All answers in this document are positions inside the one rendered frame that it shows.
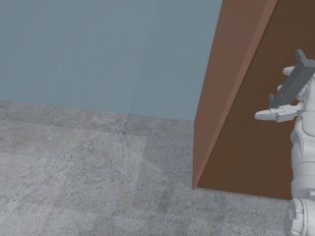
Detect robot right upper arm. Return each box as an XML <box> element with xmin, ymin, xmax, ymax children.
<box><xmin>283</xmin><ymin>198</ymin><xmax>315</xmax><ymax>236</ymax></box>

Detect handle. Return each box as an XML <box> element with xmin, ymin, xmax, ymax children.
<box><xmin>267</xmin><ymin>49</ymin><xmax>315</xmax><ymax>110</ymax></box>

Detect right robot forearm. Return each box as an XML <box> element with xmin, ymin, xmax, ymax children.
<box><xmin>290</xmin><ymin>111</ymin><xmax>315</xmax><ymax>202</ymax></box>

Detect wardrobe door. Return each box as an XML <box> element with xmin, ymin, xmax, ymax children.
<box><xmin>197</xmin><ymin>0</ymin><xmax>315</xmax><ymax>201</ymax></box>

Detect robot right hand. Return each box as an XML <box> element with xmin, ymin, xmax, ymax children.
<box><xmin>254</xmin><ymin>66</ymin><xmax>315</xmax><ymax>123</ymax></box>

